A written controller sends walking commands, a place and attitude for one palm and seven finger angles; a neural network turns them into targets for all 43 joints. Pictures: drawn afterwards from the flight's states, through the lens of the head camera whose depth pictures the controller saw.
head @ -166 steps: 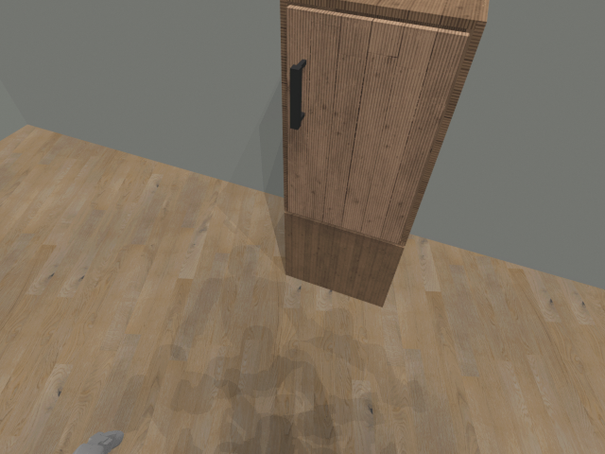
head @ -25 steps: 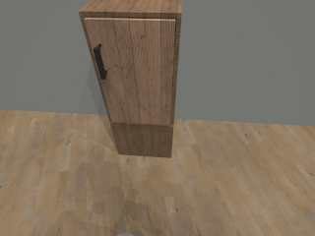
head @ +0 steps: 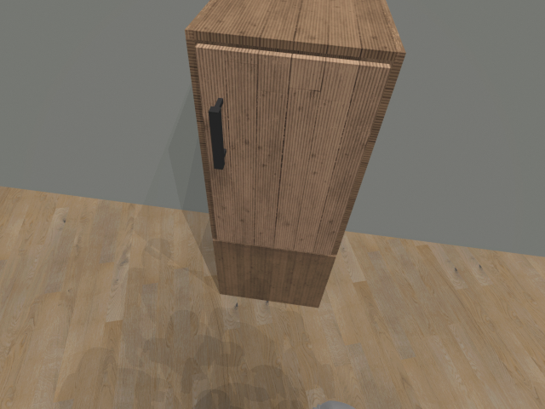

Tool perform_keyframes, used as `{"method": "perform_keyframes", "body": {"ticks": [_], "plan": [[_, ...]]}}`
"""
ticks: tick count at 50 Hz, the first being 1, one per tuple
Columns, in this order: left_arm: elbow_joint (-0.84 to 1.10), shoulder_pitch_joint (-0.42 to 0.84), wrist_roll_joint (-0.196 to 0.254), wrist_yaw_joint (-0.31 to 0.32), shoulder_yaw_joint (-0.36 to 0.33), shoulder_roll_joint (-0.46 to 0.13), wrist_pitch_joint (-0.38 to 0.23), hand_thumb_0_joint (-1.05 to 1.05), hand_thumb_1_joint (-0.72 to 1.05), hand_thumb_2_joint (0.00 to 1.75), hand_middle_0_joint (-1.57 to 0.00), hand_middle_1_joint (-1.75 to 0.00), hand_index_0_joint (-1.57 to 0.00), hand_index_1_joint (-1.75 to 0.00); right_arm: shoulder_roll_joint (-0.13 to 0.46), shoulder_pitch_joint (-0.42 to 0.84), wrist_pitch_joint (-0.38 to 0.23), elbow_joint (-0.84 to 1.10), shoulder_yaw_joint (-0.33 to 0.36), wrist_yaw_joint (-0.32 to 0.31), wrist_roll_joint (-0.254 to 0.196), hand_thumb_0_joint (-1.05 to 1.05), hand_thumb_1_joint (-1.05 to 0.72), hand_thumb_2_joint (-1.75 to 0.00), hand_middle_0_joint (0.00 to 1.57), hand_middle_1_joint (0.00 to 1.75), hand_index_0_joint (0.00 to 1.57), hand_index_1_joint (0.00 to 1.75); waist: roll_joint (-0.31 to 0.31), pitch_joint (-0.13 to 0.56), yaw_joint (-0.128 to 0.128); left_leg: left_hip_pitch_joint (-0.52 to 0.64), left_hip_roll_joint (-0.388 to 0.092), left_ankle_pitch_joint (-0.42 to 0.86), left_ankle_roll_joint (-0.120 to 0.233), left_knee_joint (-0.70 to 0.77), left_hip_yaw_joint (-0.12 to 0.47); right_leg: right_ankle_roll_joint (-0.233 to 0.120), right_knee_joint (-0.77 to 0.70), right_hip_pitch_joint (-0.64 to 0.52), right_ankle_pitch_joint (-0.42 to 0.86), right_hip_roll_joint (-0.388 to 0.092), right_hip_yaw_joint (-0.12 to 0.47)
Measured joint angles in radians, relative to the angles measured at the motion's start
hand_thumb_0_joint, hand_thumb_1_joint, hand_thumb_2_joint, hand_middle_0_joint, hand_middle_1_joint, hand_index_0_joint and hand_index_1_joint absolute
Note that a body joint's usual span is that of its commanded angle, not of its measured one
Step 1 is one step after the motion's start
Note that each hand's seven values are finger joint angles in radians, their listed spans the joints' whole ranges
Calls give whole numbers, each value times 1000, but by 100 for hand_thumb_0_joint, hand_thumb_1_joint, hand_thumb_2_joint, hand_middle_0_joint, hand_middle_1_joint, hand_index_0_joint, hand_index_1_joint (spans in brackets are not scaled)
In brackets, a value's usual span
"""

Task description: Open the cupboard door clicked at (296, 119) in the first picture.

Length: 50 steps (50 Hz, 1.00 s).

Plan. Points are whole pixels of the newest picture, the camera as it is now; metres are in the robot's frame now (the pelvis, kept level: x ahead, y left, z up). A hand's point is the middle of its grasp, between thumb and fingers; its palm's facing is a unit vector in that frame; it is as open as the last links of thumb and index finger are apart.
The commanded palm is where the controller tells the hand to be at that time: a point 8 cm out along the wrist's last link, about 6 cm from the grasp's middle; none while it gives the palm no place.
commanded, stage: come to a stop and stand still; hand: left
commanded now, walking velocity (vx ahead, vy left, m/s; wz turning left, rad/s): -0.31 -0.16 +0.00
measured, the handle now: (219, 134) +0.63 +0.17 +0.05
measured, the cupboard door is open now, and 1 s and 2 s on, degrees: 0 0 0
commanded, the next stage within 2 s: look again from close up in 1.44 s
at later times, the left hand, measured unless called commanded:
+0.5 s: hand out of the picture +0.08 +0.19 -0.19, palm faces +0.08 -0.98 -0.19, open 7.3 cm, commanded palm none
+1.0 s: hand out of the picture -0.03 +0.20 -0.17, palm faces +0.05 -0.98 -0.21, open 7.3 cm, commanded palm none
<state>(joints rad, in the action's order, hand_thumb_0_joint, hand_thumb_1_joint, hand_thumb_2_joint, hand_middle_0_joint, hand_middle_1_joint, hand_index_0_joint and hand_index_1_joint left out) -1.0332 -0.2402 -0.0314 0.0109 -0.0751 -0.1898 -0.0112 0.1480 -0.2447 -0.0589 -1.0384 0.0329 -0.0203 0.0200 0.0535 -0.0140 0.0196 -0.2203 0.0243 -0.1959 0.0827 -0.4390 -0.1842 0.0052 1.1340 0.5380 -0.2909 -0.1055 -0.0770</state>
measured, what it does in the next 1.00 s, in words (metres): steps on the spot: right foot, then left foot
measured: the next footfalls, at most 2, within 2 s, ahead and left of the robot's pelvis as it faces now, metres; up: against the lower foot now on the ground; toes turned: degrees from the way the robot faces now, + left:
right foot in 0.20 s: +0.14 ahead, -0.12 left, +0.00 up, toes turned -5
left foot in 0.52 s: +0.02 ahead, +0.12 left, +0.00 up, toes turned +5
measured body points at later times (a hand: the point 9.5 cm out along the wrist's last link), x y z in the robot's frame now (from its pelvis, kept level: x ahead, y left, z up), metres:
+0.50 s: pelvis +0.01 +0.01 -0.01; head +0.06 +0.03 +0.44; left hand +0.07 +0.24 -0.17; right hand +0.04 -0.22 -0.16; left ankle -0.02 +0.11 -0.73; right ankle +0.10 -0.11 -0.74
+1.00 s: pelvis -0.04 +0.02 +0.01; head -0.04 +0.02 +0.46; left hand -0.03 +0.25 -0.15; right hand -0.04 -0.20 -0.16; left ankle -0.02 +0.11 -0.74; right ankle -0.05 -0.10 -0.74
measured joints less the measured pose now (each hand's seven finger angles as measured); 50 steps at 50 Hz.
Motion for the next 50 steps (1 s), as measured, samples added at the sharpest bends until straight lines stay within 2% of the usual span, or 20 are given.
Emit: {"method": "perform_keyframes", "body": {"ticks": [4, 7, 10, 12, 14, 16, 19, 21, 23, 26, 28, 31, 33, 35, 40, 44, 47, 50], "plan": [[28, 34, 1, 6, 12, 26, 14, 0, 91, 90, -19, -30, -20, -30, -11, -33, 15, -23, -6, -3, 3, 0, -93, -90, 20, 30, 20, 30, -10, 21, -10, 53, 28, -8, 5, 44, -7, 15, -197, -21, 41, 1, 9], [33, 47, 5, 18, 23, 44, 22, 0, 91, 90, -19, -30, -20, -30, -24, -46, 29, -42, -11, -8, 5, 1, -93, -90, 20, 30, 20, 30, -17, 14, -22, 63, 32, -39, 0, 19, -2, 18, -360, -97, 31, 12, 23], [39, 45, 7, 29, 22, 42, 20, -1, 93, 90, -19, -30, -20, -30, -38, -53, 48, -59, -9, -12, 3, 1, -93, -90, 20, 30, 21, 30, -14, 1, -22, 49, 26, -91, -14, -48, -7, 13, -531, -199, 95, 24, 28], [31, 47, 4, 31, 23, 47, 20, -1, 94, 90, -19, -30, -20, -30, -34, -40, 61, -62, 0, -11, -3, 1, -93, -90, 20, 30, 21, 30, -44, -19, -25, 30, -7, -110, -28, -96, -4, -12, -546, -207, 70, 54, 21], [29, 49, 5, 28, 30, 45, 22, -1, 94, 90, -20, -30, -20, -30, -31, -32, 70, -47, 8, -9, -9, 1, -93, -90, 20, 30, 21, 30, -61, -39, -46, 2, -22, -111, -49, -135, 19, -30, -538, -197, 61, 65, 3], [28, 59, 6, 30, 30, 43, 26, -1, 94, 90, -20, -30, -20, -30, -29, -24, 86, -36, 14, -8, -11, 1, -93, -90, 20, 30, 20, 30, -65, -58, -54, -46, -27, -206, -74, -235, 58, -41, -541, -188, 65, 69, -15], [35, 80, 2, 35, 23, 44, 35, -1, 93, 90, -20, -30, -21, -30, -21, -2, 109, -29, 23, -9, -12, 1, -92, -90, 20, 30, 20, 30, -64, -85, -39, -118, -26, -307, -91, -430, 121, -44, -567, -178, 92, 74, -30], [39, 88, 0, 37, 18, 44, 39, 0, 93, 90, -20, -30, -21, -30, -13, 11, 116, -22, 26, -9, -12, 1, -92, -90, 20, 30, 20, 30, -59, -93, -29, -134, -29, -331, -99, -471, 143, -40, -586, -170, 114, 73, -34], [42, 92, -3, 37, 15, 40, 43, 0, 92, 90, -20, -30, -21, -30, -5, 18, 113, -12, 27, -7, -11, 1, -92, -90, 20, 30, 20, 30, -50, -91, -23, -118, -36, -323, -104, -419, 149, -31, -596, -158, 132, 66, -35], [38, 84, 1, 31, 10, 31, 49, 0, 92, 90, -20, -30, -21, -30, 5, 15, 93, 3, 25, -6, -10, 1, -92, -90, 20, 30, 20, 30, -32, -73, -20, -36, -43, -199, -102, -200, 144, -9, -573, -129, 138, 51, -29], [27, 76, 10, 27, 4, 18, 62, 0, 91, 90, -20, -30, -21, -30, -5, 9, 83, 4, 21, -7, -4, 1, -92, -90, 20, 30, 20, 30, 5, -65, -13, -15, -16, -166, -66, -170, 121, -3, -529, -116, 75, 34, 4], [7, 53, 8, 22, 2, 10, 82, 0, 91, 90, -20, -30, -20, -30, -14, -10, 79, 3, 9, -16, 5, 1, -91, -90, 20, 30, 20, 30, 2, -30, -13, 13, -14, -139, -33, -113, 112, -2, -377, -97, -77, 70, 67], [-2, 42, 7, 20, 1, 6, 81, 0, 91, 90, -20, -30, -20, -30, -21, -17, 76, -3, 0, -22, 6, 1, -91, -90, 20, 30, 20, 30, -4, -14, -12, 30, -11, -107, -26, -61, 113, 2, -281, -97, -84, 84, 93], [-11, 31, 7, 19, 4, 3, 73, 0, 91, 90, -20, -30, -20, -30, -24, -16, 74, -14, -5, -30, 6, 1, -92, -90, 20, 30, 20, 30, -6, -6, -6, 44, -5, -78, -23, -18, 109, 10, -252, -123, -75, 83, 101], [-40, 11, 13, 20, 22, 7, 66, 0, 91, 90, -19, -30, -20, -30, -12, -8, 61, -32, -4, -30, 2, 1, -94, -90, 20, 30, 21, 30, -15, -8, -9, 54, 13, -39, -16, 28, 94, 23, -427, -261, -100, 59, 78], [-66, 5, 16, 25, 35, 17, 50, 0, 91, 90, -19, -30, -20, -30, -7, -9, 57, -50, -4, -24, -7, 1, -94, -90, 20, 30, 21, 30, -19, -9, -12, 29, 23, -36, -23, 4, 77, 16, -656, -376, -12, 52, 70], [-88, 0, 18, 25, 52, 46, 35, 0, 91, 90, -19, -30, -20, -30, 8, -12, 61, -71, -5, -18, -14, 1, -93, -90, 20, 30, 20, 30, -65, -13, -25, 36, 1, -19, -32, 17, 92, 9, -697, -397, 17, 75, 55], [-99, -14, 20, 28, 60, 52, 25, 1, 92, 90, -19, -30, -20, -30, 1, -24, 63, -90, -14, -11, -12, 1, -93, -90, 20, 30, 20, 30, -69, -10, -29, 48, -3, 5, -41, 44, 97, 1, -710, -403, 37, 81, 50]]}}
